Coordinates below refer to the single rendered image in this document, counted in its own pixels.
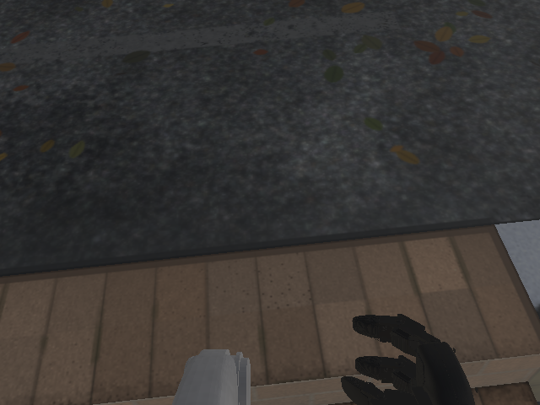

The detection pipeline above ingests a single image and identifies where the left robot thigh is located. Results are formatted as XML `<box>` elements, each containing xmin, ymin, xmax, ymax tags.
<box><xmin>172</xmin><ymin>349</ymin><xmax>251</xmax><ymax>405</ymax></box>

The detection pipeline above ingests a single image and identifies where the right robot hand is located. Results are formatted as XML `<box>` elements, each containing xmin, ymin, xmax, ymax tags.
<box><xmin>341</xmin><ymin>314</ymin><xmax>478</xmax><ymax>405</ymax></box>

